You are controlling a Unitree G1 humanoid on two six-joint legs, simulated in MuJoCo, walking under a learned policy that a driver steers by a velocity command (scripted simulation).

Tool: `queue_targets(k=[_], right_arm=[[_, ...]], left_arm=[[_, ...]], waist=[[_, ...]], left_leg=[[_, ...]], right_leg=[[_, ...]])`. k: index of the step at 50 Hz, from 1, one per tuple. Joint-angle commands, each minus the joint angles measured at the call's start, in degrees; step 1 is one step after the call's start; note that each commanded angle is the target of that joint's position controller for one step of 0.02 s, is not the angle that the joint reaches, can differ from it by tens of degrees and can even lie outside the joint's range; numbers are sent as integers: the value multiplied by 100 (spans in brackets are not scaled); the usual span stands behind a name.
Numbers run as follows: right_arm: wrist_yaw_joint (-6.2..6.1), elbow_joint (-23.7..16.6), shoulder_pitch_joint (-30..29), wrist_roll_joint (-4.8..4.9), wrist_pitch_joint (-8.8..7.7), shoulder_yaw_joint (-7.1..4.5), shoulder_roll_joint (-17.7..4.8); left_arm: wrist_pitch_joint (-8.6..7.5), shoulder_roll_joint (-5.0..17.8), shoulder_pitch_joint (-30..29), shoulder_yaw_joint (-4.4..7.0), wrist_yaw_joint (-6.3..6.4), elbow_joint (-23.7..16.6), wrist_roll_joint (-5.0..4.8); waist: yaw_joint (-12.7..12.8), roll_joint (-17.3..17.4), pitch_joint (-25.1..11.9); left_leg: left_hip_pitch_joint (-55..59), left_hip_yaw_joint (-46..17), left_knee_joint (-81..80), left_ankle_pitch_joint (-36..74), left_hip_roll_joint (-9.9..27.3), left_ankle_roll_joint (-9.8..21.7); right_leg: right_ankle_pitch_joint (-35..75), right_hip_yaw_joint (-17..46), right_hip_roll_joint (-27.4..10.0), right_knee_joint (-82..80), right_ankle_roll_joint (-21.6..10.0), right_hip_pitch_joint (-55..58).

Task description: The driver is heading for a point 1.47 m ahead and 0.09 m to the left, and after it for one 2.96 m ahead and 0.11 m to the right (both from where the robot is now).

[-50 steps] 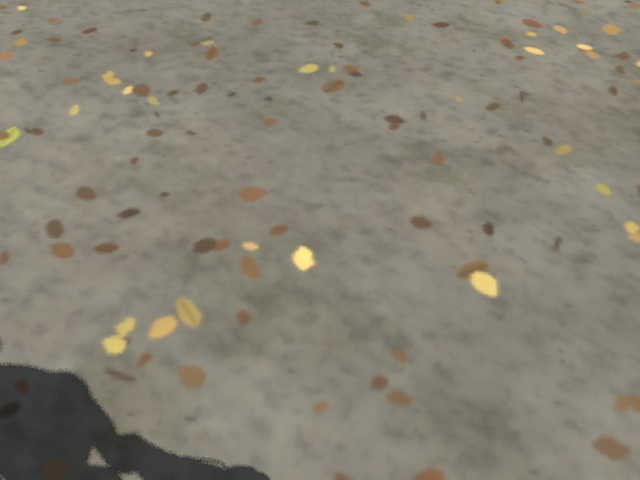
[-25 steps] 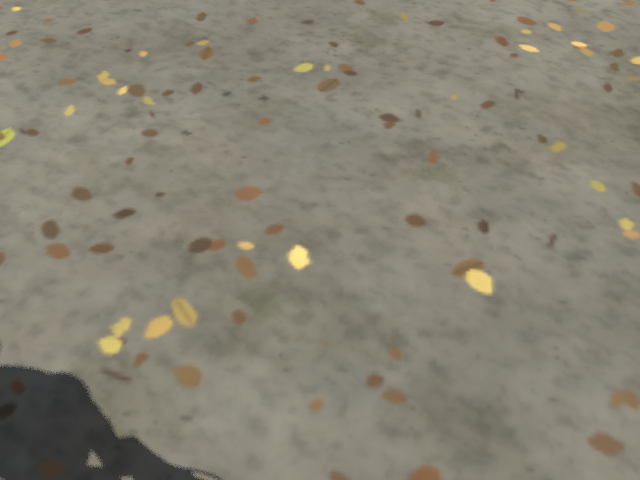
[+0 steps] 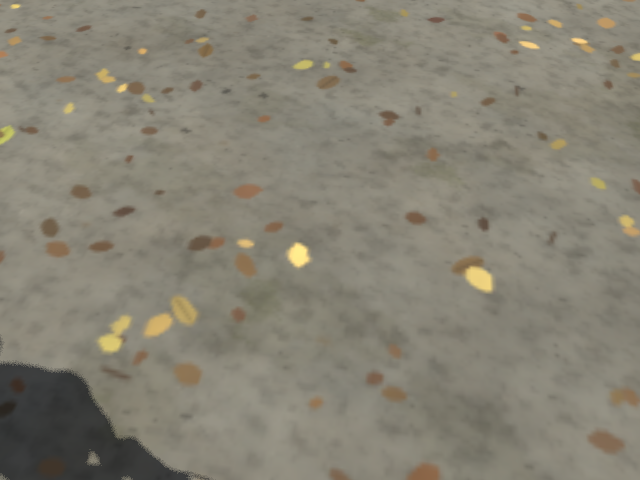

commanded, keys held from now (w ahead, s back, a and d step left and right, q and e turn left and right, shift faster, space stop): shift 0.10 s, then w+shift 0.90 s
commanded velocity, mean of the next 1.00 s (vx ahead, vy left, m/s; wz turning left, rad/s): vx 0.67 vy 0.00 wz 0.00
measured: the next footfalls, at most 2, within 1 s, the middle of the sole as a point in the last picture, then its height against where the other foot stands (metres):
left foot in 0.44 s outside the picture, level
right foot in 0.94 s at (347, 409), level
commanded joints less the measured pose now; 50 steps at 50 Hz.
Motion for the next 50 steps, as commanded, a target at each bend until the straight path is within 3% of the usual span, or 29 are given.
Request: queue_targets(k=[1, 5, 6, 7, 8, 9, 10, 12, 15, 17, 19, 21, 22, 23, 24, 25, 26, 27, 29, 32, 35, 40, 42, 44, 46, 47, 48, 49, 50], right_arm=[[-17, -93, 256, 1, -27, -71, -539], [-19, -98, 300, 2, -29, -68, -526], [-25, -34, 451, 14, -22, -54, -437], [-16, -79, 420, 73, -39, -90, -486], [24, -303, 29, 83, -121, -116, -576], [92, -651, -529, 129, -257, -82, -507], [157, -851, -851, 161, -393, -103, -528], [270, -844, -544, 143, -629, -158, -507], [340, -906, -603, 172, -807, -184, -432], [383, -927, -554, 199, -801, -163, -345], [401, -868, -221, 222, -776, -169, -359], [351, -581, 820, 240, -764, -331, -645], [317, -314, 1952, 242, -797, -515, -1058], [337, -269, 2642, 90, -832, -539, -1574], [444, -402, 2344, -54, -984, -406, -1272], [493, -553, 1628, 7, -1041, -283, -988], [542, -654, 1270, 15, -1045, -173, -684], [567, -717, 977, -10, -988, -142, -706], [560, -748, 795, -69, -899, -44, -457], [454, -645, 1212, -38, -916, -37, -575], [305, -672, 1537, -27, -900, 9, -579], [186, -693, 2118, 58, -810, 19, -692], [177, -754, 2140, 20, -755, -21, -850], [160, -760, 2156, -143, -679, -107, -1107], [151, -821, 1779, -277, -513, -188, -1336], [160, -1063, 1536, -293, -525, -117, -1138], [373, -1161, 2581, -124, -728, 197, 213], [409, -1190, 1885, 208, -999, 35, -545], [389, -1587, 958, 458, -1074, -83, -905]], left_arm=[[-22, 517, 491, 88, 16, -54, -3], [-23, 500, 526, 92, 19, -48, -6], [-6, 547, 724, 122, 42, 40, -22], [13, 872, 820, 234, 75, 20, -116], [-2, 1178, 1139, 338, 99, 30, -189], [-77, 1477, 1130, 454, 119, -20, -198], [-199, 1300, 885, 420, 123, -160, -89], [-371, 938, 514, 354, 68, -355, -96], [-390, 1029, 534, 387, 40, -489, -198], [-379, 1232, 485, 439, 27, -591, -215], [-380, 1319, 351, 472, 4, -701, -294], [-399, 1209, 158, 427, -32, -836, -230], [-431, 885, -160, 323, -85, -986, -115], [-536, 143, -389, 125, -122, -1349, 5], [-696, 149, -252, 132, -131, -1563, -357], [-787, 498, -530, 155, -179, -1717, -510], [-809, 632, -732, 149, -218, -1780, -402], [-772, 627, -632, 165, -220, -1735, -252], [-590, 635, -510, 201, -292, -1685, -161], [-423, 619, -832, 202, -269, -1783, -117], [-516, 571, -1892, 180, -267, -2161, -138], [-661, 407, -2868, 138, -531, -2553, -250], [-702, 488, -3033, 171, -633, -2702, -271], [-661, 791, -2736, 296, -608, -2779, -304], [-516, 1367, -617, 567, -457, -2250, -369], [-412, 1691, 762, 654, -348, -1840, -306], [-507, 2039, 1105, 730, -410, -1623, -129], [-514, 1373, 1360, 624, -362, -1396, -71], [-551, 1096, 893, 532, -342, -1335, -14]], waist=[[0, -38, 146], [0, -37, 157], [38, -159, -108], [125, -511, 28], [331, -942, 369], [451, -1340, 917], [358, -991, 1243], [70, -533, 909], [103, -615, 432], [25, -816, 452], [-208, -738, 540], [-743, -501, 239], [-1303, 190, -228], [-1276, 1844, -590], [-936, 1840, -710], [-651, 1066, -108], [-538, 588, -12], [-266, 301, -41], [9, 437, 220], [-44, 236, 582], [-311, 109, 801], [-467, 189, 959], [-337, 426, 798], [47, 946, 259], [1221, 1412, -897], [1667, 1011, -1785], [684, -1440, -2938], [1117, -1393, -2955], [969, -1243, -1610]], left_leg=[[128, 72, -238, 970, 17, 221], [122, 77, -235, 967, 16, 219], [132, 362, 10, -63, -213, 232], [-356, 719, 636, -1467, -499, 266], [-1289, 852, 1489, -1870, -468, 306], [-2055, 666, 2438, -1546, 23, 399], [-2775, 349, 3126, -1434, 359, 461], [-3265, 177, 3312, -892, 660, 566], [-2089, 655, 1804, -477, 467, 436], [-1227, 1004, 1254, -447, 229, 329], [-426, 1236, 767, -165, 100, 327], [959, 1363, 565, -167, -168, 452], [2192, 522, 244, -561, 319, 700], [2717, -2122, -599, -2438, 1641, 1212], [2678, -4599, -1658, -4022, 2270, 1814], [2427, -4023, -1572, -3972, 2384, 1717], [2086, -3106, -1404, -3066, 2095, 1528], [1636, -2328, -1420, -2367, 1807, 1384], [726, -1317, -1600, -1626, 1312, 1183], [438, -674, -2010, -642, 1121, 1318], [387, -48, -2393, 432, 942, 1272], [1425, 565, -2596, 1619, 1045, 1127], [1959, 724, -2196, 3287, 1170, 1080], [2580, 744, -1280, 6161, 1363, 1027], [2265, 868, 1200, 7720, 1399, 904], [405, 709, 3098, 5932, 1160, 858], [-2229, -3, 5521, -348, -185, 609], [-2667, -656, 5975, -1143, -231, 890], [-3182, -415, 6120, -982, 74, 1013]], right_leg=[[929, 316, -325, -569, -26, -351], [928, 314, -322, -566, -27, -354], [-421, 346, -290, -715, -114, -198], [-2277, 826, -547, -983, -393, -187], [-3778, 1904, -1321, -1592, -822, -121], [-4139, 3143, -2309, -2237, -1317, -332], [-3500, 3528, -2605, -2415, -1471, -223], [-2256, 2817, -2291, -2117, -1158, 406], [-1334, 1546, -1598, -2014, -770, 189], [-1364, 1213, -1461, -1919, -846, -420], [-1592, 1100, -1493, -1649, -900, -981], [-700, 820, -1286, -645, -800, -1562], [463, 287, -875, 1451, -555, -2278], [-878, 126, -249, 4089, -313, -3626], [-837, 1079, 132, 5381, -488, -4690], [-346, 1194, -352, 5856, -675, -5544], [202, 1109, -565, 5791, -732, -5499], [627, 969, -855, 5446, -659, -5138], [1043, 793, -1115, 4931, -454, -4559], [1560, 562, -1118, 4366, -149, -4734], [2319, 133, -949, 2853, -15, -4467], [2825, -155, -570, 924, -197, -3809], [2483, -338, -272, 529, -342, -3347], [1798, -558, 157, 664, -518, -2623], [1386, -482, 297, 721, -835, -273], [507, 681, -606, 1237, -1013, 2167], [-2536, 4252, -2183, 388, -2182, 4416], [-3048, 5340, -2044, -916, -1837, 4212], [-2130, 4336, -1913, -1056, -1531, 3302]])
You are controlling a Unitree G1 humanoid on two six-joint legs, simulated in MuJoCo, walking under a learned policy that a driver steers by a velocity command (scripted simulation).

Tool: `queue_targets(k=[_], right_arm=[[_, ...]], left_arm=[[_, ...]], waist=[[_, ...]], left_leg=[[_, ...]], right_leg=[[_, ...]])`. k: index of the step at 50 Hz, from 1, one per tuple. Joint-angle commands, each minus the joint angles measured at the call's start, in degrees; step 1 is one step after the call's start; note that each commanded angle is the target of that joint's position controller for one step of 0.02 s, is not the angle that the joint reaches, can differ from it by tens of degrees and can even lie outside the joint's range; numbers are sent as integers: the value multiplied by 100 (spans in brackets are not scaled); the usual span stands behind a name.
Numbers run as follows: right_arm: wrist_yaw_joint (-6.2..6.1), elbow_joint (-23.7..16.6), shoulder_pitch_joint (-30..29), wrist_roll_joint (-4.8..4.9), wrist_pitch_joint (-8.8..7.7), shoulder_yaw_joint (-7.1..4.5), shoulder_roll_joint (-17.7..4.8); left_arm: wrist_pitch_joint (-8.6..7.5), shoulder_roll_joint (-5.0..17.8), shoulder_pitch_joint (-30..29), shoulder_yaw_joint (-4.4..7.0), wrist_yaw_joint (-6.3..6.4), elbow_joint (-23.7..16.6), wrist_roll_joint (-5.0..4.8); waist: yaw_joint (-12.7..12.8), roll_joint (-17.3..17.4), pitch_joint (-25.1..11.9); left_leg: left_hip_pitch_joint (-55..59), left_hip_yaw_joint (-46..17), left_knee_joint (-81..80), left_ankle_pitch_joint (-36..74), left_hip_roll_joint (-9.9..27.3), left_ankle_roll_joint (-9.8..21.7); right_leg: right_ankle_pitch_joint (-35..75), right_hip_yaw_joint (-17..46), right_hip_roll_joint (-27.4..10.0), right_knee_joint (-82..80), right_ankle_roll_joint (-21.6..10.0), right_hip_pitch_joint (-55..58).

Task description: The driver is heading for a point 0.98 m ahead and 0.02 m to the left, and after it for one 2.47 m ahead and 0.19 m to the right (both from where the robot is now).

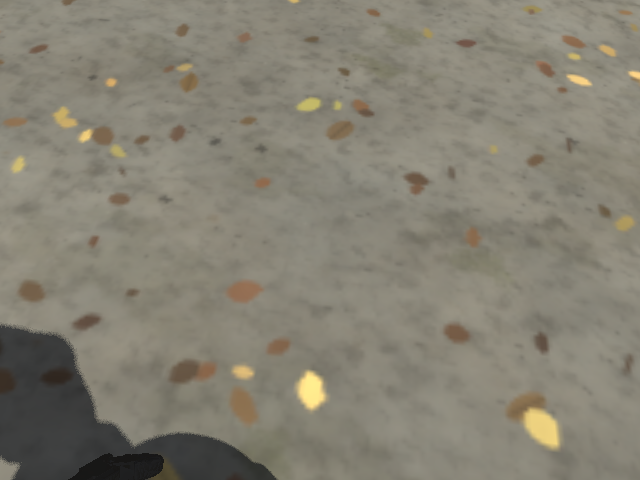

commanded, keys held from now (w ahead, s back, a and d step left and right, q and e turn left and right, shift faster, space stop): w+shift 0.50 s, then shift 0.50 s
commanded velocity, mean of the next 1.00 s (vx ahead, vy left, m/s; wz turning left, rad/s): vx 0.70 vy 0.00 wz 0.00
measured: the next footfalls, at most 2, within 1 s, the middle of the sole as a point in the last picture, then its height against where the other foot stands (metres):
left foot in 0.42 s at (256, 378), level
right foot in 0.88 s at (335, 257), level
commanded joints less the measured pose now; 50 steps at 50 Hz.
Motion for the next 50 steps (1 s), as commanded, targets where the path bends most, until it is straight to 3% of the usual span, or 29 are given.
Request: queue_targets(k=[1, 2, 3, 6, 10, 13, 16, 19, 21, 22, 23, 24, 25, 26, 27, 28, 30, 32, 35, 38, 41, 43, 44, 45, 46, 47, 48, 49, 50], right_arm=[[36, -1091, -1031, 336, -443, -97, -661], [33, -1123, -1174, 241, -417, -115, -530], [52, -1104, -926, 187, -311, -120, -424], [19, -1179, -857, 120, -30, -61, -185], [-24, -1638, -2106, -97, -62, -60, -479], [118, -1864, -2922, -17, -186, -8, -367], [246, -2129, -3499, 90, -218, -40, -481], [305, -2172, -2961, 138, -200, -238, -899], [192, -1712, -883, 224, -68, -485, -1381], [79, -1409, 305, 128, 29, -583, -1908], [208, -1288, 440, 6, -50, -626, -2019], [225, -1231, 304, -57, -79, -482, -1264], [222, -1244, -40, -100, -106, -401, -927], [268, -1283, -580, -181, -163, -383, -941], [300, -1325, -1028, -259, -224, -354, -846], [320, -1315, -1269, -334, -237, -302, -695], [320, -1176, -1303, -174, -259, -228, -505], [217, -1031, -1169, -104, -279, -253, -722], [38, -965, -1071, -78, -199, -281, -918], [-57, -765, -554, -34, -110, -282, -1041], [-123, -674, -645, -52, 20, -309, -1064], [-138, -736, -922, -91, 145, -322, -1066], [-125, -825, -813, -155, 179, -293, -996], [-64, -664, 201, -189, 177, -113, -391], [35, -399, 865, -88, 190, -28, -244], [66, -459, 427, -21, 234, -154, -793], [16, -629, -259, 5, 314, -235, -999], [-66, -710, -681, -15, 426, -276, -983], [-141, -753, -822, -64, 561, -304, -951]], left_arm=[[-47, 572, 2093, 219, 48, 552, 179], [-99, 392, 1686, 164, 0, 562, 252], [-130, 202, 1387, 96, -13, 562, 326], [-110, 230, 1205, 62, 14, 704, 86], [-183, 545, 1649, 101, 167, 760, 102], [-212, 696, 2233, 96, 257, 844, -2], [-84, 847, 2635, 120, 304, 984, -32], [138, 1128, 2624, 194, 335, 1005, 144], [305, 1192, 2255, 192, 350, 948, 325], [258, 726, 2352, 45, 367, 739, 413], [36, -392, 3466, -232, 206, 790, 53], [-131, 456, 2895, -74, 215, 788, -205], [-189, 734, 1897, -8, 225, 493, -357], [-227, 620, 1357, -56, 268, 296, -235], [-196, 582, 1243, -5, 301, 277, -71], [-101, 555, 1468, 18, 281, 326, -19], [73, 406, 1696, 22, 297, 415, -1], [123, 297, 1383, -10, 294, 272, 110], [67, 181, 576, -93, 222, 52, 174], [20, 291, -86, -77, 124, -129, 183], [-22, 663, 21, 37, 54, -139, 239], [-70, 874, 1051, 158, 56, 254, 298], [-79, 1098, 1449, 211, 88, 385, 353], [-26, 1149, 1524, 130, 127, 315, 543], [36, 627, 1590, -8, 93, 392, 426], [101, 542, 1262, -29, 68, 325, 249], [167, 542, 829, -26, 90, 244, 178], [211, 502, 490, -60, 114, 202, 197], [249, 509, 274, -65, 151, 190, 246]], waist=[[826, -214, -1192], [469, 229, -715], [82, 128, -548], [-321, -325, 158], [-6, -152, 637], [348, -21, 592], [491, -135, 751], [-8, -632, 83], [-1197, -999, -1110], [-1345, -42, -2114], [-477, 2459, -3202], [-759, 1588, -2714], [-767, 951, -1655], [-509, -136, -951], [-178, -318, -639], [114, -171, -534], [348, 30, -385], [359, 144, -190], [151, 165, -177], [-182, 274, -312], [9, 407, -385], [523, 267, -801], [576, -231, -1239], [188, -1422, -1982], [73, -1635, -2848], [165, -937, -2398], [145, -415, -1792], [66, -79, -1261], [-57, -148, -1029]], left_leg=[[-4165, -492, 2246, 384, 259, 395], [-3908, -422, 1929, 632, 445, 364], [-3544, -480, 1751, 805, 668, 342], [-3649, -278, 1131, 673, 1012, 72], [-4069, 120, -633, 2578, 1005, -275], [-3133, 535, -2239, 4026, 625, -271], [-3416, 534, -3232, 3880, 405, -206], [-3012, 750, -3240, 2731, -94, 69], [-728, 844, -2899, 2094, -241, 377], [1430, -776, -2418, 1059, 922, 503], [3199, -4338, -4051, -1865, 2055, 1596], [2976, -4806, -4847, -2473, 1845, 1208], [2141, -3625, -4708, -1505, 1699, 993], [933, -2844, -4792, 287, 1511, 927], [45, -2122, -4705, 1931, 1323, 916], [-540, -1571, -4634, 3431, 1220, 913], [-995, -761, -4772, 4837, 1042, 861], [-1232, -312, -4901, 5802, 936, 853], [-1446, 449, -4977, 5645, 412, 642], [-926, 350, -4917, 4821, 538, 526], [-290, 128, -4386, 4504, 790, 383], [-50, 225, -3165, 5005, 578, 157], [-407, 431, -1978, 4031, 150, -72], [-1982, 421, 101, 557, -457, -447], [-2406, -261, 941, -1545, -540, -585], [-2619, -460, 1182, -1522, -264, -638], [-2803, -301, 1046, -1255, -77, -678], [-2837, -192, 699, -998, 73, -711], [-2506, -160, 237, -743, 222, -712]], right_leg=[[-2101, 3990, -1896, -2348, -955, 4625], [-1508, 3368, -1697, -2449, -937, 3519], [-1440, 2958, -1493, -2565, -906, 2765], [-1526, 2250, -1406, -3118, -898, 1525], [-239, 1314, -1048, -3378, -751, 1229], [172, 836, -947, -3599, -565, 1388], [702, 750, -1294, -3526, -459, 2829], [3974, 718, -1640, -2306, -244, 4293], [5502, 445, -1494, 292, -15, 3818], [3410, 543, -1133, 2497, 27, 2099], [-1607, 1221, 131, 4647, 308, -72], [-1581, 1698, -224, 4861, -5, -691], [-1423, 1505, -447, 4851, -93, -1014], [-1186, 1420, -644, 4439, -59, -760], [-1015, 1377, -832, 4001, 23, -403], [-1032, 1366, -975, 3865, 126, 47], [-1090, 1182, -1036, 3216, 310, 274], [-656, 927, -975, 2498, 481, 132], [979, 510, -691, 482, 562, 540], [2276, 472, -387, -594, 536, 825], [2074, 694, -345, -985, 307, 934], [2213, 574, -173, -1230, 159, 1811], [4379, 879, -626, -1066, 17, 2710], [6634, 2477, -2090, -629, -1088, 4422], [6494, 3496, -2595, -777, -1687, 4885], [5268, 3292, -2364, -991, -1527, 4248], [3951, 2972, -2149, -1210, -1274, 3487], [2836, 2752, -1990, -1535, -1105, 2624], [1959, 2554, -1828, -1825, -929, 1870]])
Over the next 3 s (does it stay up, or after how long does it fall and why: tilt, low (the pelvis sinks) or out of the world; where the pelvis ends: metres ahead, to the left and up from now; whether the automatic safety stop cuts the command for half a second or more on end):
stays up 2.01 -0.06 0.04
